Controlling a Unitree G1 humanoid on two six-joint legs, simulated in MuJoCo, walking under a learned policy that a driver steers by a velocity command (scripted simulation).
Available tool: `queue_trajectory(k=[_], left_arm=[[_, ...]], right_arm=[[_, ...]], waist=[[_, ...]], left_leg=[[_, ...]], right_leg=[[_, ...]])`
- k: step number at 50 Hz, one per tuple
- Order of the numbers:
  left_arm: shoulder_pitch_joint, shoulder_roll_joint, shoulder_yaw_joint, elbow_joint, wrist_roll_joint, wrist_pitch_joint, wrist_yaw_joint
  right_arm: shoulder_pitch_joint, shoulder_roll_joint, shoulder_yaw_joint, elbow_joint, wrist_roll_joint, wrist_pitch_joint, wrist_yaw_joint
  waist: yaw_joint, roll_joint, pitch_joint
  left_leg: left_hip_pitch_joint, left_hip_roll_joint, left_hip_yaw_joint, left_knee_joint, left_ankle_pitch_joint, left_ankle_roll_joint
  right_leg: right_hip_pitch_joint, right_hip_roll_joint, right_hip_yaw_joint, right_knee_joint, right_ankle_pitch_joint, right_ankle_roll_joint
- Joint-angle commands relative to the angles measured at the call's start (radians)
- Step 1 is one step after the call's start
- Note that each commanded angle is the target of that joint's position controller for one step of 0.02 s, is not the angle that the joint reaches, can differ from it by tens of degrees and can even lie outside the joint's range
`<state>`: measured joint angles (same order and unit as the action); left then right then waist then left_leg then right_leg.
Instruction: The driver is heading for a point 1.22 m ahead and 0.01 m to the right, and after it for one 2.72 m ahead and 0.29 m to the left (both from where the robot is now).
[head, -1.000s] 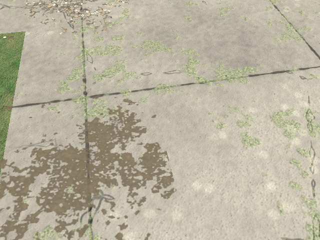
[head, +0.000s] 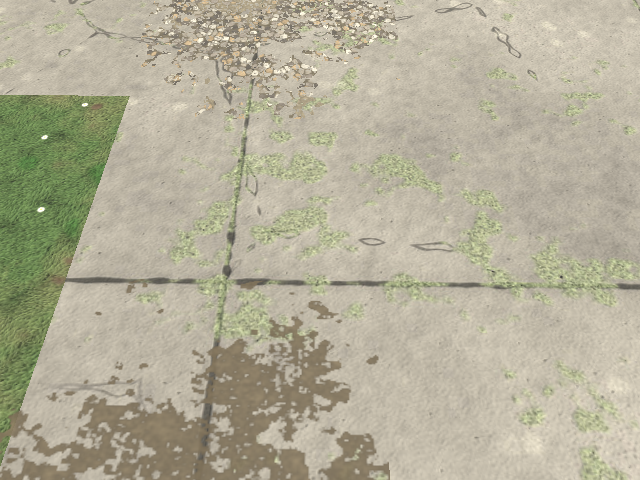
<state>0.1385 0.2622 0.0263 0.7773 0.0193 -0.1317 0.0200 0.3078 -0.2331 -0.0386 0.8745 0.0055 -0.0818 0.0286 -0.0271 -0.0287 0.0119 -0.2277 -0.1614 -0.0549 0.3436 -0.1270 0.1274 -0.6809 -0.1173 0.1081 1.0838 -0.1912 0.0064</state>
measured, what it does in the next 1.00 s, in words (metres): walks ahead: right foot, then left foot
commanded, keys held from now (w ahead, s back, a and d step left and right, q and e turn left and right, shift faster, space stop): w+q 0.28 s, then w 0.18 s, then w+e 0.30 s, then e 0.24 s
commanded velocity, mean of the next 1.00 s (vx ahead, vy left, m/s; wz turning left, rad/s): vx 0.45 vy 0.00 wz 0.09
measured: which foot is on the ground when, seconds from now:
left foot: down 0.00-0.24, up 0.26-0.70, down 0.72-1.00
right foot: up 0.00-0.22, down 0.24-0.72, up 0.74-1.00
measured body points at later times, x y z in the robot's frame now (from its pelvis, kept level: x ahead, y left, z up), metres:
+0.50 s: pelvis +0.26 -0.04 +0.01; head +0.28 -0.05 +0.46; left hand +0.23 +0.23 -0.11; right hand +0.48 -0.26 -0.10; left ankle +0.29 +0.13 -0.67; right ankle +0.27 -0.15 -0.74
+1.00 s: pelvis +0.46 +0.05 +0.00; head +0.50 +0.06 +0.45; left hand +0.60 +0.33 -0.10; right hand +0.56 -0.23 -0.11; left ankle +0.44 +0.16 -0.74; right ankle +0.57 -0.08 -0.68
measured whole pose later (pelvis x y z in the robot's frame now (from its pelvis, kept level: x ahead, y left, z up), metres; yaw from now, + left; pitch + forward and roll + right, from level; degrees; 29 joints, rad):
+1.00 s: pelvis +0.46 +0.05 +0.00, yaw +2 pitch +2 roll +1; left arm 0.19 0.30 0.07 0.71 -0.01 -0.02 0.00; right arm 0.25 -0.27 -0.07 0.80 -0.01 -0.08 -0.01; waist -0.03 -0.05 0.03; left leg -0.16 0.01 0.15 0.32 -0.19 0.03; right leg -0.67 -0.07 0.02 0.93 -0.18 0.03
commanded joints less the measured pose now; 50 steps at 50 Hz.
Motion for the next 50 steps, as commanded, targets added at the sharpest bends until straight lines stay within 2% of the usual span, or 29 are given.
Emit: queue_trajectory(k=[1, 4, 7, 9, 11, 12, 13, 14, 15, 16, 17, 19, 21, 24, 26, 28, 31, 33, 34, 35, 36, 37, 38, 39, 41, 42, 45, 47, 50], left_arm=[[0.005, 0.05, 0.014, -0.066, 0.011, 0.011, 0.017], [-0.111, 0.038, 0.007, -0.106, -0.011, 0.008, 0.012], [-0.168, 0.078, 0.017, -0.138, -0.026, -0.004, -0.004], [-0.162, 0.107, 0.029, -0.148, -0.029, -0.018, -0.016], [-0.035, 0.136, 0.048, -0.118, -0.026, -0.031, -0.016], [0.11, 0.181, 0.064, -0.1, -0.011, -0.035, -0.008], [0.255, 0.269, 0.09, -0.079, 0.005, -0.022, -0.001], [0.278, 0.221, 0.086, -0.066, -0.011, -0.01, -0.007], [0.237, 0.138, 0.065, -0.082, -0.016, -0.006, -0.007], [0.196, 0.115, 0.056, -0.086, -0.015, 0.001, -0.01], [0.159, 0.098, 0.049, -0.079, -0.015, 0.004, -0.016], [0.127, 0.076, 0.04, -0.063, -0.01, 0.003, -0.029], [0.14, 0.086, 0.045, -0.042, -0.019, -0.003, -0.038], [0.17, 0.124, 0.056, -0.015, -0.027, -0.002, -0.036], [0.192, 0.133, 0.056, -0.002, -0.037, 0.01, -0.032], [0.228, 0.154, 0.058, 0.012, -0.043, 0.021, -0.029], [0.275, 0.171, 0.06, 0.032, -0.05, 0.034, -0.026], [0.271, 0.184, 0.064, 0.037, -0.052, 0.044, -0.02], [0.261, 0.188, 0.064, 0.037, -0.052, 0.049, -0.017], [0.262, 0.173, 0.058, 0.035, -0.047, 0.051, -0.015], [0.243, 0.124, 0.039, 0.015, -0.034, 0.048, -0.017], [0.316, 0.012, 0.008, -0.018, -0.024, 0.033, -0.015], [0.368, 0.047, 0.014, -0.013, -0.057, 0.021, -0.015], [0.296, 0.132, 0.039, -0.017, -0.073, 0.027, -0.01], [0.223, 0.127, 0.049, -0.027, -0.047, 0.052, -0.001], [0.23, 0.115, 0.055, -0.027, -0.039, 0.07, 0.0], [0.23, 0.059, 0.05, -0.054, -0.036, 0.106, -0.005], [0.186, 0.043, 0.046, -0.085, -0.031, 0.114, -0.01], [0.109, 0.039, 0.041, -0.121, -0.027, 0.115, -0.034]], right_arm=[[-0.047, -0.159, -0.037, -0.093, 0.008, -0.019, -0.025], [0.024, -0.172, -0.044, -0.086, 0.022, -0.007, -0.032], [0.06, -0.163, -0.044, -0.084, 0.028, 0.005, -0.037], [0.056, -0.167, -0.046, -0.093, 0.021, 0.013, -0.043], [0.028, -0.143, -0.038, -0.111, 0.015, 0.021, -0.045], [0.007, -0.091, -0.019, -0.131, 0.007, 0.016, -0.04], [0.108, -0.034, 0.0, -0.155, 0.026, 0.002, -0.034], [0.128, -0.095, -0.005, -0.168, 0.038, -0.004, -0.034], [0.07, -0.174, -0.025, -0.159, 0.04, 0.0, -0.034], [0.012, -0.169, -0.026, -0.167, 0.028, 0.007, -0.036], [-0.021, -0.146, -0.025, -0.177, 0.014, 0.008, -0.034], [-0.013, -0.107, -0.024, -0.178, 0.015, 0.014, -0.028], [-0.014, -0.08, -0.018, -0.182, 0.012, 0.019, -0.023], [-0.105, -0.065, -0.006, -0.219, -0.004, 0.011, -0.021], [-0.183, -0.048, 0.002, -0.239, -0.005, -0.002, -0.017], [-0.25, -0.049, 0.004, -0.254, 0.003, -0.011, -0.01], [-0.318, -0.079, -0.004, -0.281, 0.016, -0.024, 0.0], [-0.303, -0.111, -0.017, -0.283, 0.017, -0.034, 0.004], [-0.257, -0.126, -0.026, -0.27, 0.016, -0.038, 0.002], [-0.157, -0.16, -0.045, -0.239, 0.01, -0.039, -0.006], [0.001, -0.217, -0.066, -0.214, -0.007, -0.04, -0.018], [0.116, -0.312, -0.088, -0.203, -0.027, -0.027, -0.026], [0.155, -0.268, -0.08, -0.183, -0.022, -0.021, -0.021], [0.085, -0.198, -0.059, -0.192, -0.012, -0.023, -0.02], [-0.064, -0.115, -0.033, -0.203, -0.015, -0.023, -0.013], [-0.112, -0.093, -0.029, -0.202, -0.017, -0.024, -0.01], [-0.15, -0.127, -0.045, -0.181, -0.022, -0.033, -0.02], [-0.154, -0.154, -0.056, -0.164, -0.022, -0.027, -0.036], [-0.166, -0.177, -0.061, -0.152, -0.013, -0.006, -0.056]], waist=[[0.03, 0.064, 0.016], [-0.029, 0.099, -0.008], [-0.048, 0.106, -0.023], [-0.03, 0.126, -0.029], [0.041, 0.149, -0.075], [0.11, 0.098, -0.186], [0.108, -0.16, -0.339], [0.104, -0.282, -0.341], [0.117, -0.145, -0.204], [0.106, -0.049, -0.113], [0.085, -0.015, -0.044], [0.041, -0.053, -0.001], [0.029, -0.065, -0.003], [0.04, -0.039, -0.002], [0.063, -0.043, 0.005], [0.086, -0.056, 0.014], [0.096, -0.075, 0.024], [0.065, -0.088, 0.014], [0.03, -0.085, -0.005], [-0.017, -0.071, -0.063], [-0.093, -0.017, -0.183], [-0.09, 0.236, -0.319], [-0.085, 0.33, -0.381], [-0.075, 0.22, -0.223], [-0.006, 0.128, -0.095], [0.03, 0.14, -0.064], [0.067, 0.141, -0.036], [0.066, 0.127, -0.033], [0.042, 0.124, -0.054]], left_leg=[[-0.208, 0.207, -0.191, -0.158, 0.104, 0.147], [-0.121, 0.21, -0.227, -0.114, 0.03, 0.112], [0.003, 0.255, -0.33, -0.041, -0.046, 0.105], [0.061, 0.278, -0.396, 0.023, -0.042, 0.096], [0.051, 0.238, -0.4, 0.137, 0.012, 0.061], [-0.048, 0.187, -0.33, 0.355, -0.002, 0.024], [-0.377, 0.047, -0.156, 0.666, -0.222, -0.055], [-0.568, 0.091, -0.128, 0.864, -0.449, -0.071], [-0.619, 0.139, -0.151, 0.952, -0.369, -0.076], [-0.602, 0.171, -0.117, 0.968, -0.283, -0.084], [-0.578, 0.19, -0.109, 0.92, -0.224, -0.089], [-0.494, 0.225, -0.082, 0.842, -0.176, -0.09], [-0.47, 0.23, -0.048, 0.778, -0.141, -0.099], [-0.486, 0.26, -0.013, 0.599, -0.035, -0.111], [-0.437, 0.25, 0.014, 0.447, 0.051, -0.114], [-0.363, 0.22, 0.035, 0.328, 0.108, -0.125], [-0.305, 0.195, 0.029, 0.232, 0.1, -0.121], [-0.234, 0.185, 0.02, 0.166, 0.059, -0.102], [-0.148, 0.174, 0.032, 0.126, 0.051, -0.089], [0.014, 0.167, 0.041, 0.102, 0.039, -0.067], [0.263, 0.29, -0.067, 0.122, 0.045, -0.015], [0.609, 0.545, -0.4, 0.108, 0.042, 0.091], [0.607, 0.615, -0.654, 0.0, -0.141, 0.175], [0.475, 0.58, -0.525, -0.017, -0.066, 0.144], [0.237, 0.49, -0.245, -0.029, 0.296, 0.095], [0.155, 0.455, -0.15, -0.043, 0.409, 0.079], [0.041, 0.44, -0.009, -0.098, 0.561, 0.088], [0.036, 0.439, 0.056, -0.108, 0.578, 0.089], [0.042, 0.42, 0.148, -0.096, 0.524, 0.069]], right_leg=[[0.139, 0.038, -0.064, -0.233, 0.189, 0.036], [0.172, 0.09, -0.059, -0.459, 0.272, 0.046], [0.175, 0.105, -0.023, -0.561, 0.23, 0.042], [0.218, 0.116, -0.014, -0.612, 0.143, 0.018], [0.405, 0.112, -0.033, -0.683, 0.1, -0.031], [0.646, -0.012, 0.065, -0.661, 0.086, -0.096], [1.029, -0.239, 0.42, -0.685, -0.05, -0.256], [1.065, -0.342, 0.686, -0.763, -0.245, -0.298], [0.946, -0.298, 0.588, -0.783, -0.291, -0.258], [0.822, -0.247, 0.442, -0.793, -0.196, -0.222], [0.709, -0.193, 0.342, -0.826, -0.089, -0.211], [0.579, -0.12, 0.202, -0.882, 0.024, -0.195], [0.546, -0.098, 0.121, -0.913, 0.132, -0.215], [0.561, -0.102, 0.067, -0.933, 0.266, -0.235], [0.545, -0.075, 0.028, -0.93, 0.276, -0.221], [0.523, -0.061, 0.012, -0.917, 0.244, -0.21], [0.553, -0.098, 0.065, -0.884, 0.184, -0.201], [0.579, -0.121, 0.107, -0.841, 0.158, -0.18], [0.573, -0.111, 0.104, -0.793, 0.186, -0.164], [0.541, -0.067, 0.076, -0.684, 0.27, -0.14], [0.411, -0.005, 0.024, -0.44, 0.194, -0.101], [0.059, 0.125, -0.08, -0.075, -0.206, -0.037], [-0.088, 0.128, 0.008, 0.132, -0.398, -0.03], [-0.138, 0.087, 0.031, 0.203, -0.331, -0.025], [-0.062, 0.036, -0.005, 0.157, -0.227, -0.003], [-0.011, 0.017, -0.009, 0.117, -0.204, 0.006], [0.053, 0.023, -0.043, 0.046, -0.113, 0.028], [0.055, 0.023, -0.055, -0.064, -0.024, 0.032], [0.133, 0.032, -0.094, -0.247, 0.13, 0.018]])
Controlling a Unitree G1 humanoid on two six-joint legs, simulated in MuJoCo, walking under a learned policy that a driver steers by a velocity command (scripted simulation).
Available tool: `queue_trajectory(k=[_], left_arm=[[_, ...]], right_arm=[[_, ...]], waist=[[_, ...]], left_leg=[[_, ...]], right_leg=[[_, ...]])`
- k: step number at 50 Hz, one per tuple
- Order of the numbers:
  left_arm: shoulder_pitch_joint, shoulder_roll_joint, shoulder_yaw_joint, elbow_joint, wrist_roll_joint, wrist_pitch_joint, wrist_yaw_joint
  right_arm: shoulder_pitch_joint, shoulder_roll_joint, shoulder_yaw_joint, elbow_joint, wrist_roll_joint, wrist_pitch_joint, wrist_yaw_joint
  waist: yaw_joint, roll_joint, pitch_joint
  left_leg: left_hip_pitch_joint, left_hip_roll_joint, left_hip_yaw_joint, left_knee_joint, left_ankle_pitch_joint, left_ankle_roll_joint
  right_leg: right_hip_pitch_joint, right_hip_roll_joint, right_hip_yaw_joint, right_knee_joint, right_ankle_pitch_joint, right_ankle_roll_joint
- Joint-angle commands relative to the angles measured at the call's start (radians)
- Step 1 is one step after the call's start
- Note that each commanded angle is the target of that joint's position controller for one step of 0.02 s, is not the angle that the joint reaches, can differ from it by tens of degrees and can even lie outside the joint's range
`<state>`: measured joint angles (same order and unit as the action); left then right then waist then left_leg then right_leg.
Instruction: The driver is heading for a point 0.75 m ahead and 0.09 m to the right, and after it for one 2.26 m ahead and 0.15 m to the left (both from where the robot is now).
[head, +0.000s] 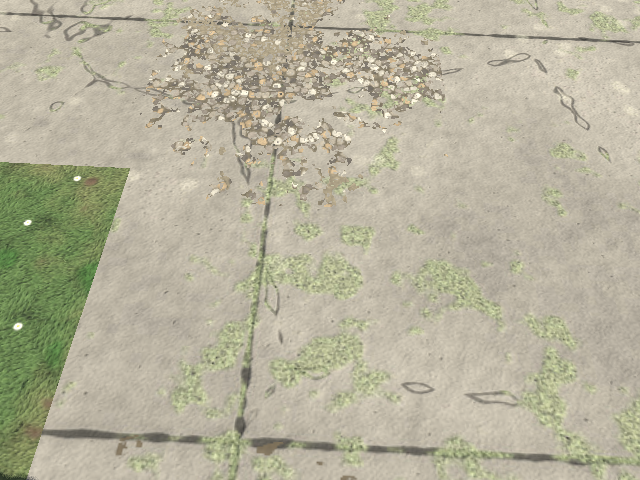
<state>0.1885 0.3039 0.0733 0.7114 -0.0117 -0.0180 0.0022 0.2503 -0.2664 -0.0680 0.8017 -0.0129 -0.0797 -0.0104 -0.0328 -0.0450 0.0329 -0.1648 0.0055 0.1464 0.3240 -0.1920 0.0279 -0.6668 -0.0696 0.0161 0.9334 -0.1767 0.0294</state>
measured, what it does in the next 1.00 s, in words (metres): walks ahead: right foot, then left foot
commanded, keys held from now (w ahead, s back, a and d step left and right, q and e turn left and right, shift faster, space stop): e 0.50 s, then no key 0.02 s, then q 0.48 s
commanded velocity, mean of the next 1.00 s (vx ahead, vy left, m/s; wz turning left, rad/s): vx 0.05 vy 0.00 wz -0.24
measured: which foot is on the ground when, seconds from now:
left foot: down 0.00-0.18, up 0.20-0.60, down 0.62-1.00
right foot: up 0.00-0.16, down 0.18-1.00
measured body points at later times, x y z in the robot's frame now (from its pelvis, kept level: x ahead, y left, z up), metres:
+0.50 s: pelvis +0.08 -0.03 -0.01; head +0.12 -0.05 +0.43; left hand +0.32 +0.20 -0.09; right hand +0.16 -0.33 -0.13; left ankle +0.15 +0.12 -0.71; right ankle +0.14 -0.13 -0.75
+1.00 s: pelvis +0.11 +0.00 -0.02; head +0.13 +0.00 +0.43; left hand +0.33 +0.24 -0.10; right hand +0.20 -0.30 -0.12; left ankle +0.14 +0.11 -0.75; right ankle +0.14 -0.13 -0.75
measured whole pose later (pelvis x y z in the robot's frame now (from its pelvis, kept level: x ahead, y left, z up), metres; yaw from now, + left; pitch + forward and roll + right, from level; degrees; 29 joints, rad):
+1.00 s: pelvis +0.11 +0.00 -0.02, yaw -11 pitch +0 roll -1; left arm 0.18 0.27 0.09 0.63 0.02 -0.02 0.02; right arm 0.19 -0.29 -0.06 0.68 0.02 0.02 -0.01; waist -0.01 0.03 0.05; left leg -0.29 -0.08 -0.16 0.62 -0.31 0.02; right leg -0.33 0.02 0.01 0.54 -0.20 0.01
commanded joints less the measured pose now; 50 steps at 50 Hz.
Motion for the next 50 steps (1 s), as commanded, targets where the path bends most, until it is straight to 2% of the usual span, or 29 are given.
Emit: queue_trajectory(k=[1, 6, 7, 8, 9, 10, 11, 12, 13, 14, 15, 17, 19, 22, 26, 28, 30, 31, 32, 33, 34, 35, 36, 37, 39, 41, 46, 48, 50], left_arm=[[0.032, 0.003, -0.004, -0.07, 0.004, 0.002, -0.025], [-0.035, 0.055, 0.022, -0.145, 0.006, 0.015, -0.054], [-0.007, 0.061, 0.029, -0.144, 0.007, 0.014, -0.054], [0.06, 0.094, 0.047, -0.129, 0.011, 0.011, -0.045], [0.136, 0.199, 0.08, -0.128, 0.014, 0.01, -0.023], [0.122, 0.297, 0.088, -0.164, 0.033, 0.011, -0.008], [0.142, 0.225, 0.068, -0.178, 0.032, 0.004, -0.018], [0.087, 0.188, 0.055, -0.184, 0.027, -0.004, -0.023], [0.041, 0.155, 0.048, -0.181, 0.007, -0.003, -0.019], [0.0, 0.134, 0.04, -0.189, -0.002, 0.006, -0.012], [-0.035, 0.134, 0.037, -0.198, 0.004, 0.013, -0.007], [-0.055, 0.141, 0.041, -0.211, 0.022, 0.018, 0.001], [-0.038, 0.149, 0.046, -0.209, 0.019, 0.019, 0.013], [-0.034, 0.154, 0.05, -0.212, 0.014, 0.028, 0.027], [-0.032, 0.15, 0.05, -0.217, 0.016, 0.04, 0.027], [-0.033, 0.126, 0.038, -0.216, 0.018, 0.044, 0.025], [-0.006, 0.076, 0.016, -0.194, 0.016, 0.048, 0.023], [0.046, 0.025, -0.002, -0.173, 0.028, 0.044, 0.02], [0.085, 0.006, -0.005, -0.181, 0.037, 0.034, 0.014], [0.039, 0.048, 0.004, -0.18, 0.043, 0.023, 0.016], [0.003, 0.054, 0.008, -0.175, 0.045, 0.016, 0.015], [-0.033, 0.046, 0.008, -0.164, 0.051, 0.014, 0.016], [-0.054, 0.048, 0.011, -0.165, 0.051, 0.013, 0.018], [-0.057, 0.045, 0.011, -0.165, 0.045, 0.011, 0.018], [-0.05, 0.047, 0.015, -0.156, 0.034, 0.004, 0.022], [-0.051, 0.046, 0.02, -0.153, 0.034, -0.002, 0.028], [-0.044, 0.039, 0.032, -0.158, 0.03, -0.016, 0.024], [-0.038, 0.055, 0.042, -0.158, 0.029, -0.018, 0.02], [-0.01, 0.075, 0.051, -0.154, 0.03, -0.013, 0.02]], right_arm=[[-0.106, -0.153, -0.034, -0.074, 0.011, -0.002, -0.02], [-0.098, -0.2, -0.051, -0.057, 0.045, 0.027, -0.02], [-0.105, -0.2, -0.052, -0.056, 0.052, 0.033, -0.022], [-0.078, -0.179, -0.048, -0.048, 0.05, 0.037, -0.022], [-0.02, -0.151, -0.038, -0.053, 0.02, 0.036, -0.019], [0.03, -0.077, -0.007, -0.095, -0.026, 0.032, -0.009], [-0.015, -0.132, -0.015, -0.086, -0.003, 0.031, 0.002], [-0.072, -0.155, -0.022, -0.101, 0.028, 0.039, 0.004], [-0.085, -0.145, -0.021, -0.096, 0.021, 0.048, -0.004], [-0.099, -0.145, -0.023, -0.094, 0.009, 0.059, -0.016], [-0.091, -0.145, -0.025, -0.093, 0.005, 0.068, -0.02], [-0.069, -0.121, -0.021, -0.085, 0.006, 0.076, -0.023], [-0.078, -0.104, -0.015, -0.083, 0.007, 0.078, -0.028], [-0.112, -0.096, -0.01, -0.09, 0.009, 0.08, -0.026], [-0.113, -0.106, -0.015, -0.094, 0.017, 0.069, -0.012], [-0.077, -0.103, -0.014, -0.082, 0.016, 0.062, 0.0], [-0.037, -0.073, -0.006, -0.069, 0.002, 0.057, 0.015], [-0.044, -0.09, -0.002, -0.08, -0.024, 0.054, 0.019], [-0.112, -0.129, 0.0, -0.088, -0.04, 0.054, 0.018], [-0.175, -0.079, 0.017, -0.115, -0.051, 0.049, 0.019], [-0.214, -0.06, 0.024, -0.127, -0.035, 0.045, 0.017], [-0.175, -0.086, 0.016, -0.114, -0.018, 0.043, 0.016], [-0.141, -0.121, 0.008, -0.106, -0.005, 0.042, 0.013], [-0.131, -0.141, 0.005, -0.106, 0.001, 0.044, 0.008], [-0.113, -0.152, 0.0, -0.118, 0.008, 0.053, -0.001], [-0.104, -0.16, -0.006, -0.136, 0.013, 0.063, -0.006], [-0.099, -0.169, -0.026, -0.188, 0.026, 0.085, -0.01], [-0.091, -0.163, -0.03, -0.209, 0.03, 0.091, -0.007], [-0.088, -0.147, -0.028, -0.224, 0.034, 0.094, -0.004]], waist=[[0.04, 0.138, -0.079], [0.029, 0.141, -0.081], [0.05, 0.131, -0.093], [0.074, 0.09, -0.13], [0.09, -0.078, -0.192], [0.028, -0.297, -0.258], [0.097, -0.162, -0.402], [0.087, -0.09, -0.32], [0.061, -0.016, -0.248], [0.043, 0.0, -0.203], [0.014, -0.023, -0.184], [0.0, -0.057, -0.182], [0.012, -0.066, -0.19], [0.031, -0.086, -0.184], [0.045, -0.12, -0.167], [0.043, -0.125, -0.183], [0.022, -0.098, -0.178], [0.045, -0.009, -0.158], [0.127, 0.2, -0.101], [0.11, 0.241, -0.06], [0.111, 0.217, -0.04], [0.081, 0.191, -0.038], [0.061, 0.19, -0.025], [0.061, 0.198, -0.002], [0.054, 0.192, 0.023], [0.044, 0.179, 0.019], [0.033, 0.136, -0.049], [0.026, 0.074, -0.071], [0.033, -0.014, -0.096]], left_leg=[[-0.01, 0.256, -0.041, -0.066, 0.567, 0.162], [0.08, 0.302, -0.04, 0.076, 0.507, 0.123], [0.083, 0.284, -0.021, 0.152, 0.525, 0.1], [0.057, 0.232, 0.011, 0.294, 0.521, 0.064], [-0.103, 0.148, 0.051, 0.545, 0.299, -0.013], [-0.465, -0.02, 0.009, 0.901, -0.491, -0.097], [-0.493, -0.024, -0.212, 1.014, -0.5, -0.084], [-0.528, 0.004, -0.229, 1.023, -0.422, -0.066], [-0.534, 0.031, -0.228, 0.96, -0.344, -0.061], [-0.512, 0.046, -0.23, 0.891, -0.289, -0.064], [-0.444, 0.042, -0.22, 0.845, -0.244, -0.066], [-0.38, 0.01, -0.205, 0.758, -0.205, -0.075], [-0.363, -0.005, -0.215, 0.663, -0.189, -0.087], [-0.332, -0.017, -0.231, 0.553, -0.152, -0.09], [-0.271, -0.032, -0.23, 0.432, -0.163, -0.073], [-0.204, -0.016, -0.203, 0.346, -0.14, -0.054], [-0.047, -0.005, -0.168, 0.151, -0.017, -0.017], [0.002, 0.101, -0.285, 0.06, 0.0, 0.022], [-0.107, 0.208, -0.451, -0.003, -0.012, 0.11], [-0.244, 0.242, -0.517, -0.072, -0.094, 0.153], [-0.266, 0.185, -0.464, -0.056, -0.178, 0.112], [-0.259, 0.136, -0.418, -0.042, -0.243, 0.07], [-0.264, 0.125, -0.418, -0.046, -0.282, 0.055], [-0.273, 0.125, -0.43, -0.051, -0.287, 0.054], [-0.27, 0.123, -0.455, -0.048, -0.282, 0.068], [-0.242, 0.125, -0.484, -0.024, -0.218, 0.09], [-0.17, 0.105, -0.53, 0.092, 0.033, 0.12], [-0.205, 0.062, -0.503, 0.149, 0.037, 0.098], [-0.289, 0.0, -0.424, 0.257, -0.02, 0.052]], right_leg=[[0.139, -0.012, -0.01, -0.141, 0.136, -0.011], [0.176, 0.018, -0.05, -0.291, 0.009, -0.07], [0.234, 0.044, -0.074, -0.366, 0.034, -0.091], [0.356, 0.088, -0.087, -0.441, 0.118, -0.121], [0.564, -0.027, 0.092, -0.468, 0.567, -0.184], [0.802, -0.291, 0.495, -0.457, 0.863, -0.407], [0.801, -0.312, 0.572, -0.519, 0.683, -0.45], [0.728, -0.27, 0.474, -0.536, 0.567, -0.4], [0.642, -0.211, 0.398, -0.548, 0.423, -0.333], [0.557, -0.174, 0.362, -0.571, 0.321, -0.296], [0.462, -0.138, 0.329, -0.591, 0.277, -0.279], [0.4, -0.103, 0.309, -0.608, 0.251, -0.273], [0.401, -0.097, 0.323, -0.61, 0.194, -0.274], [0.383, -0.083, 0.366, -0.621, 0.002, -0.259], [0.382, -0.078, 0.434, -0.622, -0.109, -0.241], [0.394, -0.085, 0.428, -0.591, -0.086, -0.227], [0.337, -0.041, 0.368, -0.544, -0.129, -0.17], [0.288, 0.018, 0.3, -0.465, -0.213, -0.11], [0.283, 0.13, 0.138, -0.396, -0.247, -0.05], [0.379, 0.097, 0.129, -0.391, -0.204, -0.024], [0.448, 0.078, 0.127, -0.43, -0.095, -0.018], [0.479, 0.087, 0.117, -0.45, -0.036, -0.015], [0.492, 0.087, 0.115, -0.449, -0.014, -0.015], [0.489, 0.08, 0.111, -0.454, -0.013, -0.016], [0.462, 0.083, 0.083, -0.446, -0.038, -0.019], [0.429, 0.088, 0.059, -0.428, -0.052, -0.018], [0.41, 0.078, 0.039, -0.403, -0.008, -0.024], [0.451, 0.051, 0.05, -0.412, 0.019, -0.046], [0.533, -0.028, 0.123, -0.466, 0.028, -0.1]])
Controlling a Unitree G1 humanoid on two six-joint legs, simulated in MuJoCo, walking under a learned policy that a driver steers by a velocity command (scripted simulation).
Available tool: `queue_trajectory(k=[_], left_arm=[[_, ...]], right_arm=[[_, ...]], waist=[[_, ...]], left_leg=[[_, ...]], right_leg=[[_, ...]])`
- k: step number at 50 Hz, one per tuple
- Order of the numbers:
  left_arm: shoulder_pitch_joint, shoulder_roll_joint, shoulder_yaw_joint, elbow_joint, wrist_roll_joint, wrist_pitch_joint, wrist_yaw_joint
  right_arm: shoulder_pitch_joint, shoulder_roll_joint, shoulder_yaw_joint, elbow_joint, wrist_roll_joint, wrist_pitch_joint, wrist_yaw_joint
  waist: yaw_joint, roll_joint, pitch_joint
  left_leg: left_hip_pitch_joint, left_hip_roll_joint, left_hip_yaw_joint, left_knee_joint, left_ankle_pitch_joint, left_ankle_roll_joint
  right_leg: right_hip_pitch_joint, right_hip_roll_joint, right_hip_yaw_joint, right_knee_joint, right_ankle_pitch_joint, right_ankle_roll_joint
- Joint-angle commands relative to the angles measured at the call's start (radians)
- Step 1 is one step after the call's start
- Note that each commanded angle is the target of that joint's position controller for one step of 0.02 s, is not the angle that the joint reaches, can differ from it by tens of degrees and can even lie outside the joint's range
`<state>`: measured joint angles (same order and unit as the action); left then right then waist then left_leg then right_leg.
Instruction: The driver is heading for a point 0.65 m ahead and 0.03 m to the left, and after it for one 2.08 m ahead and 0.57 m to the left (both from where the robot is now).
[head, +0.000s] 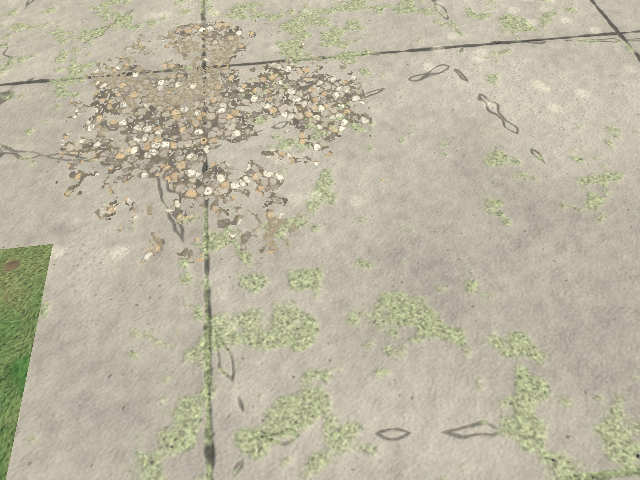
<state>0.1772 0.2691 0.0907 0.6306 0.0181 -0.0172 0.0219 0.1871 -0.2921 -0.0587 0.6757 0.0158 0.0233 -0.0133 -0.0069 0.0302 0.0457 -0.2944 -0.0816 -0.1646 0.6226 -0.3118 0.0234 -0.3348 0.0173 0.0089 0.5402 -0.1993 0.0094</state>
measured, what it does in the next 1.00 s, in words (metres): walks ahead: left foot, then right foot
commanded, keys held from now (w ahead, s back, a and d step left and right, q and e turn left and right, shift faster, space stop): q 0.18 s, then w+q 0.16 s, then w+e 0.20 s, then e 0.36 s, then w+e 0.10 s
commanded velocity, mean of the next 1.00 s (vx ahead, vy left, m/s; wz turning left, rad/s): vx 0.18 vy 0.00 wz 0.04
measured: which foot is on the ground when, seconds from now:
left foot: down 0.00-0.02, up 0.04-0.28, down 0.30-0.78, up 0.80-1.00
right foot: down 0.00-0.28, up 0.30-0.76, down 0.78-1.00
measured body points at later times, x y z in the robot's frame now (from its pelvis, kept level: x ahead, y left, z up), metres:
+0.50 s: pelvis +0.04 +0.06 +0.02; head +0.04 +0.10 +0.47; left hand +0.14 +0.37 -0.09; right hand +0.15 -0.19 -0.08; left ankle -0.03 +0.12 -0.73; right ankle +0.17 -0.09 -0.64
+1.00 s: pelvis +0.23 +0.08 +0.00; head +0.28 +0.08 +0.45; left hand +0.39 +0.36 -0.09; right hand +0.38 -0.19 -0.09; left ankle +0.24 +0.24 -0.66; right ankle +0.31 +0.00 -0.73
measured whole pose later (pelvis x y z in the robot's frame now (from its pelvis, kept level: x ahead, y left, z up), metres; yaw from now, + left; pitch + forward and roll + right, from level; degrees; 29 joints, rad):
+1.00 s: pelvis +0.23 +0.08 +0.00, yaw +0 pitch +3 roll -1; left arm 0.16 0.30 0.06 0.66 -0.01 -0.02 -0.01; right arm 0.20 -0.30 -0.03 0.64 -0.01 -0.03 -0.03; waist 0.00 0.02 0.04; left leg -0.58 0.05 -0.08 1.06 -0.40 -0.06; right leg -0.39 0.11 0.04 0.43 -0.09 -0.09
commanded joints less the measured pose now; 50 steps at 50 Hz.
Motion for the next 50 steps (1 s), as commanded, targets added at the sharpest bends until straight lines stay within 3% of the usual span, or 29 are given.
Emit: queue_trajectory(k=[1, 2, 3, 4, 5, 8, 11, 13, 14, 15, 16, 17, 18, 20, 21, 25, 29, 33, 36, 38, 39, 40, 41, 42, 43, 44, 45, 47, 50], left_arm=[[0.038, 0.129, 0.039, -0.065, 0.003, -0.01, 0.002], [0.046, 0.15, 0.042, -0.063, 0.004, -0.01, 0.006], [0.053, 0.144, 0.036, -0.073, 0.007, -0.014, 0.015], [0.039, 0.135, 0.028, -0.081, 0.006, -0.017, 0.022], [-0.009, 0.135, 0.025, -0.085, -0.002, -0.015, 0.025], [-0.09, 0.175, 0.034, -0.079, -0.008, 0.003, 0.022], [-0.057, 0.194, 0.041, -0.059, -0.026, 0.017, 0.014], [-0.057, 0.183, 0.037, -0.042, -0.044, 0.02, 0.009], [-0.045, 0.135, 0.026, -0.032, -0.039, 0.021, 0.007], [-0.074, 0.056, 0.004, -0.049, -0.021, 0.019, -0.005], [-0.143, 0.051, 0.0, -0.12, -0.023, -0.008, -0.011], [-0.228, 0.121, 0.015, -0.138, -0.055, -0.038, -0.013], [-0.196, 0.165, 0.028, -0.113, -0.066, -0.053, -0.016], [-0.104, 0.146, 0.027, -0.038, -0.022, -0.053, -0.013], [-0.087, 0.133, 0.025, -0.016, -0.017, -0.051, -0.019], [-0.097, 0.089, 0.006, 0.021, -0.027, -0.049, -0.035], [-0.149, 0.068, -0.011, 0.018, -0.039, -0.056, -0.056], [-0.22, 0.038, -0.033, -0.01, -0.037, -0.066, -0.089], [-0.193, 0.077, -0.022, -0.023, -0.029, -0.069, -0.107], [-0.045, 0.134, 0.003, 0.006, -0.022, -0.072, -0.105], [0.075, 0.174, 0.021, 0.027, -0.023, -0.076, -0.09], [0.189, 0.248, 0.033, 0.03, -0.018, -0.068, -0.068], [0.155, 0.305, 0.03, 0.012, -0.002, -0.07, -0.065], [0.157, 0.227, 0.027, -0.007, -0.015, -0.047, -0.052], [0.078, 0.191, 0.013, -0.021, -0.025, -0.035, -0.043], [0.02, 0.164, 0.005, -0.029, -0.039, -0.021, -0.035], [-0.024, 0.151, -0.001, -0.043, -0.042, -0.01, -0.029], [-0.057, 0.162, 0.004, -0.046, -0.027, -0.006, -0.028], [-0.06, 0.179, 0.014, -0.046, -0.029, -0.012, -0.019]], right_arm=[[-0.022, -0.103, -0.034, -0.106, 0.008, -0.008, 0.0], [-0.012, -0.091, -0.033, -0.114, 0.009, -0.008, 0.005], [-0.022, -0.128, -0.048, -0.116, 0.005, -0.006, 0.01], [-0.018, -0.148, -0.061, -0.112, 0.005, -0.001, 0.015], [-0.002, -0.129, -0.059, -0.102, 0.01, 0.009, 0.016], [-0.005, -0.066, -0.032, -0.105, 0.009, 0.028, 0.023], [-0.007, -0.083, -0.032, -0.123, 0.01, 0.029, 0.041], [0.118, -0.098, -0.047, -0.073, 0.011, 0.026, 0.045], [0.21, -0.111, -0.058, -0.029, 0.009, 0.02, 0.041], [0.307, -0.182, -0.077, -0.009, 0.004, 0.009, 0.027], [0.262, -0.317, -0.089, -0.075, -0.01, -0.024, 0.03], [0.214, -0.262, -0.079, -0.09, -0.035, -0.055, 0.03], [0.154, -0.209, -0.056, -0.084, -0.032, -0.071, 0.022], [0.097, -0.139, -0.031, -0.083, -0.019, -0.073, 0.009], [0.106, -0.128, -0.024, -0.077, -0.025, -0.077, 0.005], [0.209, -0.117, -0.02, -0.023, -0.023, -0.098, -0.001], [0.215, -0.119, -0.018, 0.01, -0.033, -0.097, -0.002], [0.228, -0.142, -0.022, 0.046, -0.024, -0.083, -0.014], [0.203, -0.164, -0.029, 0.045, -0.01, -0.063, -0.028], [0.173, -0.176, -0.032, 0.026, -0.008, -0.05, -0.044], [0.15, -0.175, -0.029, 0.014, -0.008, -0.052, -0.044], [0.172, -0.124, -0.008, -0.019, -0.04, -0.067, -0.038], [0.328, -0.023, 0.026, -0.035, -0.059, -0.082, -0.015], [0.246, -0.151, 0.001, -0.013, -0.033, -0.093, 0.003], [0.135, -0.167, -0.006, -0.055, -0.001, -0.092, 0.007], [0.095, -0.155, -0.003, -0.063, -0.01, -0.086, -0.003], [0.078, -0.156, -0.008, -0.071, -0.023, -0.07, -0.014], [0.133, -0.121, -0.001, -0.069, -0.028, -0.05, -0.012], [0.116, -0.086, 0.011, -0.074, -0.034, -0.055, -0.019]], waist=[[0.015, -0.167, -0.125], [0.012, -0.278, -0.142], [0.032, -0.281, -0.155], [0.023, -0.178, -0.155], [-0.002, -0.12, -0.137], [-0.009, -0.157, -0.113], [0.012, -0.195, -0.16], [-0.043, -0.169, -0.167], [-0.065, -0.086, -0.143], [-0.091, 0.169, -0.077], [-0.077, 0.296, -0.02], [-0.1, 0.187, 0.021], [-0.046, 0.153, 0.056], [-0.009, 0.119, 0.029], [-0.006, 0.12, 0.013], [-0.04, 0.051, -0.01], [-0.063, 0.063, 0.037], [-0.092, 0.055, 0.059], [-0.065, 0.084, 0.001], [0.01, 0.107, -0.105], [0.081, 0.076, -0.169], [0.106, -0.068, -0.312], [-0.005, -0.27, -0.488], [0.093, -0.111, -0.552], [0.082, -0.105, -0.381], [0.049, -0.008, -0.259], [0.021, -0.005, -0.175], [-0.036, -0.08, -0.127], [-0.025, -0.136, -0.131]], left_leg=[[-0.225, 0.041, -0.038, 0.07, 0.033, 0.023], [-0.281, 0.007, 0.049, 0.223, -0.117, -0.006], [-0.333, 0.039, 0.081, 0.464, -0.315, -0.035], [-0.34, 0.07, 0.069, 0.605, -0.319, -0.054], [-0.323, 0.099, 0.07, 0.607, -0.269, -0.064], [-0.184, 0.124, 0.162, 0.409, -0.157, -0.073], [-0.062, 0.113, 0.217, 0.191, -0.102, -0.039], [0.116, 0.063, 0.284, 0.009, -0.014, 0.012], [0.22, 0.035, 0.269, -0.056, -0.057, 0.037], [0.31, 0.215, -0.07, -0.215, -0.256, 0.13], [0.27, 0.432, -0.614, -0.414, -0.422, 0.321], [0.22, 0.461, -0.675, -0.528, -0.576, 0.346], [0.204, 0.443, -0.571, -0.516, -0.521, 0.289], [0.195, 0.345, -0.328, -0.458, -0.289, 0.197], [0.182, 0.308, -0.246, -0.466, -0.206, 0.177], [0.282, 0.285, -0.057, -0.479, 0.082, 0.143], [0.273, 0.264, 0.091, -0.486, 0.317, 0.113], [0.262, 0.273, 0.184, -0.429, 0.572, 0.096], [0.358, 0.288, 0.205, -0.278, 0.894, 0.086], [0.376, 0.271, 0.215, -0.063, 1.107, 0.062], [0.292, 0.231, 0.246, 0.132, 1.041, 0.026], [0.027, 0.164, 0.258, 0.458, 0.533, -0.025], [-0.363, -0.029, 0.129, 0.823, -0.426, -0.096], [-0.359, 0.032, -0.002, 0.88, -0.316, -0.082], [-0.415, 0.072, 0.022, 0.838, -0.234, -0.07], [-0.411, 0.108, 0.05, 0.754, -0.167, -0.071], [-0.372, 0.124, 0.058, 0.681, -0.129, -0.079], [-0.248, 0.136, 0.086, 0.525, -0.082, -0.082], [-0.199, 0.124, 0.113, 0.341, -0.048, -0.1]], right_leg=[[0.252, -0.203, 0.223, -0.13, 0.072, -0.14], [0.284, -0.343, 0.368, -0.189, 0.163, -0.229], [0.282, -0.451, 0.447, -0.208, 0.28, -0.311], [0.245, -0.453, 0.411, -0.202, 0.321, -0.321], [0.207, -0.401, 0.313, -0.197, 0.288, -0.279], [0.1, -0.277, 0.085, -0.203, 0.261, -0.202], [0.095, -0.287, 0.039, -0.211, 0.024, -0.194], [-0.009, -0.278, 0.01, -0.172, -0.267, -0.152], [-0.112, -0.231, -0.062, -0.038, -0.382, -0.1], [-0.365, -0.125, -0.183, 0.36, -0.455, -0.008], [-0.644, 0.003, -0.025, 0.548, -0.473, 0.012], [-0.678, -0.043, 0.089, 0.612, -0.369, -0.018], [-0.671, -0.075, 0.091, 0.592, -0.232, -0.038], [-0.581, -0.116, 0.069, 0.527, -0.036, -0.014], [-0.53, -0.112, 0.049, 0.523, 0.047, -0.002], [-0.525, -0.103, 0.024, 0.417, 0.223, 0.012], [-0.455, -0.085, 0.008, 0.227, 0.305, 0.012], [-0.334, -0.05, -0.052, 0.073, 0.314, -0.007], [-0.284, 0.004, -0.092, 0.021, 0.195, -0.047], [-0.113, 0.068, -0.118, -0.017, 0.148, -0.085], [0.08, 0.071, -0.086, -0.115, 0.287, -0.123], [0.423, -0.147, 0.176, -0.056, 0.611, -0.216], [0.773, -0.453, 0.67, -0.009, 0.845, -0.473], [0.698, -0.384, 0.607, -0.088, 0.616, -0.442], [0.551, -0.327, 0.475, -0.133, 0.468, -0.386], [0.372, -0.272, 0.398, -0.184, 0.347, -0.335], [0.215, -0.239, 0.361, -0.223, 0.287, -0.315], [0.006, -0.165, 0.315, -0.301, 0.046, -0.302], [-0.067, -0.129, 0.305, -0.322, -0.117, -0.302]])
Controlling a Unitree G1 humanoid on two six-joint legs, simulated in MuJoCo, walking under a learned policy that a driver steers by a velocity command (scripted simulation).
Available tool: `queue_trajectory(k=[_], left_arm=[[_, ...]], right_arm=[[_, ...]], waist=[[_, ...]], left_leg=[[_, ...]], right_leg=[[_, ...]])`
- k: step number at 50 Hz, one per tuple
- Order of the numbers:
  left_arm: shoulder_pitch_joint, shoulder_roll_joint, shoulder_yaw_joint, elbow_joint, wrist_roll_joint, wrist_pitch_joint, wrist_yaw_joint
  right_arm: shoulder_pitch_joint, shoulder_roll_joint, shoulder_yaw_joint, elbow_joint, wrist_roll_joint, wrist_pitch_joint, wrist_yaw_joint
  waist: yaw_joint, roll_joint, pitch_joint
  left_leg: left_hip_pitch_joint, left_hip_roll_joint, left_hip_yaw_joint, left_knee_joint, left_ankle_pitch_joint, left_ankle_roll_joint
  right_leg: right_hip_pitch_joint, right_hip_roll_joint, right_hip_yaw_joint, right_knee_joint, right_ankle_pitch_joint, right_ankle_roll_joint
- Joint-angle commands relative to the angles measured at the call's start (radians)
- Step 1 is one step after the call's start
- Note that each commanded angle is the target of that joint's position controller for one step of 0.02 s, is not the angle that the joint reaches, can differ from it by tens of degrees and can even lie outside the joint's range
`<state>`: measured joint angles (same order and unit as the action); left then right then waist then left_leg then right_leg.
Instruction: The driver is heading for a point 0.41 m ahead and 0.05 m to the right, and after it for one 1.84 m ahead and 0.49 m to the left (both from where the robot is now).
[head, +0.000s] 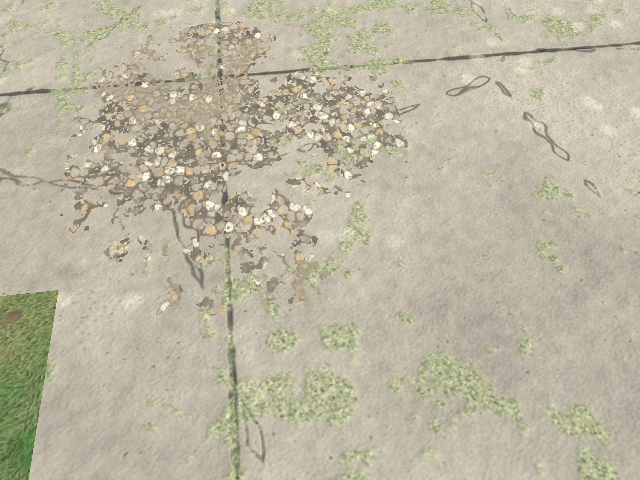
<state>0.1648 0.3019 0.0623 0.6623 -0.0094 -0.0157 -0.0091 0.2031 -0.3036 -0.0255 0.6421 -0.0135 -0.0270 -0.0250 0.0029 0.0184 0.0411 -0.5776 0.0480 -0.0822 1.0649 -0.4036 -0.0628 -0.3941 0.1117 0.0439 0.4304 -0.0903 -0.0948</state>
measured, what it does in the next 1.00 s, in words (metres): walks ahead: left foot, then right foot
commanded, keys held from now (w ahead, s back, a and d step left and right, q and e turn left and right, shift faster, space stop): w+e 0.50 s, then q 0.50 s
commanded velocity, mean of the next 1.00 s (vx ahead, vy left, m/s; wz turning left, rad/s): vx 0.29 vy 0.00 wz -0.23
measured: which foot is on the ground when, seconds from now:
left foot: up 0.00-0.18, down 0.20-0.68, up 0.70-1.00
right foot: down 0.00-0.20, up 0.22-0.66, down 0.68-1.00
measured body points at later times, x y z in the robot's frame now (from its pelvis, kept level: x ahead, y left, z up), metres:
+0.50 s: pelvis +0.18 +0.05 +0.01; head +0.20 +0.07 +0.46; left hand +0.44 +0.23 -0.09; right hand +0.12 -0.23 -0.09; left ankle +0.14 +0.17 -0.73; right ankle +0.24 -0.16 -0.64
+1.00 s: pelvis +0.33 -0.03 +0.01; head +0.37 -0.03 +0.45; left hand +0.54 +0.20 -0.11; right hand +0.40 -0.33 -0.10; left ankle +0.41 +0.08 -0.69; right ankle +0.35 -0.16 -0.73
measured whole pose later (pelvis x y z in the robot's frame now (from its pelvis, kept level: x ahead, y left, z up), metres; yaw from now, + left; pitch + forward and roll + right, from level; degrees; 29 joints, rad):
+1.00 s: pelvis +0.33 -0.03 +0.01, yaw -11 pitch +1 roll -2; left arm 0.11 0.27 0.07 0.79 0.01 -0.02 0.02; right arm 0.21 -0.30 -0.06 0.71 0.01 0.04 -0.03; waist 0.00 0.02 0.05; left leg -0.53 0.09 0.01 0.87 -0.32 -0.06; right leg -0.26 -0.03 -0.18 0.40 -0.15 -0.03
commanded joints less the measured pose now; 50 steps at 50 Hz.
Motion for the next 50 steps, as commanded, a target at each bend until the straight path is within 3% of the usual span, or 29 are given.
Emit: queue_trajectory(k=[1, 6, 9, 10, 11, 12, 13, 14, 15, 18, 21, 25, 27, 29, 31, 32, 33, 34, 35, 36, 37, 38, 39, 40, 41, 42, 44, 47, 50], left_arm=[[-0.047, 0.153, 0.045, -0.077, -0.004, -0.014, 0.016], [0.003, 0.175, 0.049, -0.071, -0.014, 0.002, 0.017], [-0.003, 0.139, 0.035, -0.071, -0.013, 0.01, 0.012], [-0.01, 0.086, 0.02, -0.076, -0.009, 0.006, 0.01], [-0.009, -0.019, -0.008, -0.093, -0.009, -0.003, 0.005], [-0.034, 0.028, 0.002, -0.151, -0.021, -0.025, 0.002], [-0.026, 0.092, 0.02, -0.135, -0.023, -0.031, 0.002], [-0.011, 0.117, 0.031, -0.111, -0.018, -0.028, 0.0], [0.012, 0.112, 0.035, -0.089, -0.01, -0.023, 0.0], [-0.012, 0.071, 0.03, -0.08, -0.006, -0.017, -0.008], [-0.045, 0.045, 0.024, -0.081, -0.012, -0.012, -0.011], [-0.134, 0.015, 0.012, -0.099, -0.013, -0.016, -0.033], [-0.202, -0.031, -0.006, -0.117, -0.008, -0.027, -0.046], [-0.234, -0.043, -0.013, -0.129, -0.004, -0.04, -0.059], [-0.209, -0.004, 0.001, -0.127, -0.001, -0.055, -0.063], [-0.13, 0.031, 0.015, -0.102, 0.006, -0.06, -0.058], [0.006, 0.073, 0.034, -0.057, 0.012, -0.063, -0.048], [0.128, 0.145, 0.053, -0.026, 0.032, -0.059, -0.027], [0.199, 0.214, 0.053, -0.018, 0.073, -0.046, -0.002], [0.223, 0.178, 0.043, -0.026, 0.062, -0.031, 0.005], [0.181, 0.15, 0.041, -0.017, 0.039, -0.019, 0.0], [0.089, 0.1, 0.027, -0.012, 0.018, -0.021, 0.0], [0.019, 0.043, 0.009, -0.005, 0.006, -0.024, 0.003], [-0.037, 0.02, 0.002, 0.0, 0.009, -0.027, 0.001], [-0.079, 0.034, 0.008, 0.005, 0.023, -0.029, -0.002], [-0.108, 0.048, 0.015, 0.01, 0.035, -0.034, -0.001], [-0.135, 0.077, 0.026, 0.023, 0.04, -0.04, 0.008], [-0.139, 0.101, 0.034, 0.047, 0.028, -0.03, 0.027], [-0.139, 0.125, 0.041, 0.065, 0.013, -0.01, 0.035]], right_arm=[[0.082, -0.072, -0.02, -0.046, -0.005, -0.011, -0.006], [-0.002, -0.086, -0.026, -0.075, 0.019, -0.049, 0.009], [0.076, -0.088, -0.046, -0.059, 0.029, -0.066, 0.012], [0.153, -0.121, -0.062, -0.048, 0.025, -0.069, 0.003], [0.235, -0.192, -0.079, -0.043, -0.002, -0.062, -0.008], [0.249, -0.262, -0.099, -0.028, -0.025, -0.061, 0.007], [0.201, -0.207, -0.09, -0.044, -0.006, -0.067, 0.006], [0.171, -0.15, -0.074, -0.047, 0.009, -0.068, 0.004], [0.143, -0.125, -0.066, -0.054, 0.01, -0.066, 0.002], [0.142, -0.101, -0.057, -0.029, -0.006, -0.076, -0.002], [0.181, -0.092, -0.058, 0.009, -0.009, -0.077, -0.001], [0.191, -0.118, -0.067, 0.046, -0.002, -0.066, -0.002], [0.216, -0.114, -0.063, 0.08, 0.01, -0.057, -0.001], [0.244, -0.135, -0.064, 0.116, 0.031, -0.043, 0.003], [0.244, -0.169, -0.071, 0.137, 0.048, -0.035, 0.008], [0.226, -0.18, -0.074, 0.141, 0.055, -0.035, 0.005], [0.204, -0.175, -0.07, 0.143, 0.059, -0.036, 0.004], [0.206, -0.14, -0.057, 0.125, 0.041, -0.049, 0.004], [0.287, -0.006, -0.013, 0.095, -0.004, -0.062, 0.02], [0.39, -0.061, -0.02, 0.158, 0.025, -0.063, 0.024], [0.304, -0.143, -0.048, 0.144, 0.063, -0.055, 0.024], [0.207, -0.126, -0.046, 0.117, 0.064, -0.042, 0.014], [0.172, -0.103, -0.046, 0.122, 0.046, -0.021, -0.001], [0.194, -0.086, -0.049, 0.129, 0.035, 0.008, -0.011], [0.218, -0.06, -0.047, 0.13, 0.032, 0.03, -0.016], [0.232, -0.039, -0.046, 0.124, 0.031, 0.043, -0.022], [0.215, -0.032, -0.048, 0.099, 0.024, 0.054, -0.027], [0.133, -0.042, -0.048, 0.053, 0.02, 0.062, -0.012], [0.076, -0.071, -0.058, 0.011, 0.022, 0.078, 0.008]], waist=[[-0.027, -0.132, -0.133], [0.019, -0.152, -0.149], [-0.046, -0.144, -0.129], [-0.086, -0.092, -0.126], [-0.099, 0.111, -0.151], [-0.072, 0.265, -0.081], [-0.058, 0.192, -0.02], [-0.052, 0.146, 0.006], [-0.04, 0.125, -0.009], [-0.046, 0.117, 0.009], [-0.062, 0.1, 0.011], [-0.087, 0.097, 0.032], [-0.105, 0.074, 0.069], [-0.1, 0.082, 0.067], [-0.064, 0.119, 0.023], [-0.012, 0.132, -0.027], [0.066, 0.121, -0.102], [0.11, 0.087, -0.215], [0.067, -0.206, -0.415], [0.094, -0.211, -0.625], [0.105, -0.176, -0.539], [0.07, -0.139, -0.374], [0.038, -0.097, -0.258], [-0.008, -0.118, -0.194], [-0.039, -0.136, -0.157], [-0.058, -0.14, -0.133], [-0.067, -0.143, -0.121], [-0.046, -0.142, -0.128], [-0.036, -0.14, -0.11]], left_leg=[[0.091, -0.006, 0.028, -0.152, 0.08, -0.015], [0.157, -0.047, 0.036, -0.363, 0.145, -0.002], [0.366, -0.058, 0.05, -0.542, 0.176, 0.035], [0.493, 0.037, -0.04, -0.619, 0.101, 0.071], [0.617, 0.266, -0.324, -0.746, -0.142, 0.153], [0.58, 0.386, -0.671, -0.868, -0.397, 0.264], [0.553, 0.372, -0.637, -0.873, -0.453, 0.281], [0.547, 0.319, -0.505, -0.852, -0.357, 0.246], [0.539, 0.268, -0.386, -0.847, -0.235, 0.211], [0.487, 0.203, -0.145, -0.884, 0.076, 0.185], [0.525, 0.195, -0.023, -0.888, 0.237, 0.192], [0.564, 0.198, 0.096, -0.893, 0.362, 0.186], [0.528, 0.192, 0.13, -0.88, 0.492, 0.195], [0.538, 0.195, 0.129, -0.84, 0.663, 0.204], [0.586, 0.204, 0.105, -0.753, 0.895, 0.197], [0.604, 0.193, 0.101, -0.674, 1.005, 0.178], [0.572, 0.159, 0.12, -0.541, 1.043, 0.147], [0.401, 0.108, 0.131, -0.357, 0.828, 0.101], [0.034, -0.032, 0.116, 0.044, -0.163, 0.03], [0.02, -0.07, -0.109, 0.249, -0.374, 0.008], [-0.038, -0.023, -0.086, 0.278, -0.302, 0.001], [-0.1, 0.02, -0.027, 0.217, -0.228, -0.002], [-0.082, 0.044, -0.007, 0.163, -0.161, -0.017], [0.014, 0.057, 0.002, 0.12, -0.119, -0.03], [0.103, 0.048, 0.028, 0.088, -0.086, -0.04], [0.146, 0.04, 0.049, 0.055, -0.077, -0.045], [0.168, 0.047, 0.062, -0.026, -0.016, -0.037], [0.184, 0.067, 0.065, -0.144, 0.11, -0.006], [0.196, 0.069, 0.075, -0.22, 0.117, 0.024]], right_leg=[[-0.011, -0.22, 0.273, -0.204, -0.261, -0.189], [0.014, -0.222, 0.349, -0.136, -0.391, -0.141], [-0.067, -0.179, 0.373, -0.043, -0.504, -0.08], [-0.173, -0.13, 0.327, 0.09, -0.534, -0.027], [-0.328, -0.013, 0.143, 0.418, -0.511, 0.049], [-0.524, -0.036, 0.115, 0.592, -0.49, 0.046], [-0.568, -0.096, 0.136, 0.693, -0.411, 0.051], [-0.576, -0.104, 0.125, 0.727, -0.327, 0.061], [-0.542, -0.118, 0.107, 0.745, -0.258, 0.073], [-0.481, -0.145, 0.073, 0.772, -0.081, 0.106], [-0.49, -0.151, 0.07, 0.711, -0.004, 0.125], [-0.441, -0.162, 0.015, 0.478, 0.085, 0.13], [-0.351, -0.149, -0.032, 0.331, 0.088, 0.116], [-0.25, -0.124, -0.093, 0.227, 0.048, 0.093], [-0.141, -0.084, -0.109, 0.141, 0.017, 0.051], [-0.033, -0.058, -0.111, 0.077, 0.045, 0.026], [0.16, -0.049, -0.112, -0.022, 0.194, -0.01], [0.448, -0.168, -0.016, 0.039, 0.519, -0.052], [0.873, -0.513, 0.313, 0.199, 1.105, -0.213], [0.902, -0.624, 0.429, 0.176, 1.13, -0.327], [0.783, -0.55, 0.317, 0.087, 0.879, -0.306], [0.646, -0.476, 0.233, 0.035, 0.681, -0.245], [0.488, -0.427, 0.167, -0.018, 0.561, -0.202], [0.326, -0.398, 0.097, -0.069, 0.497, -0.175], [0.193, -0.386, 0.047, -0.117, 0.446, -0.163], [0.12, -0.386, 0.012, -0.146, 0.425, -0.164], [0.079, -0.397, -0.037, -0.172, 0.386, -0.165], [0.098, -0.417, -0.069, -0.193, 0.235, -0.159], [0.126, -0.443, -0.075, -0.189, 0.082, -0.135]])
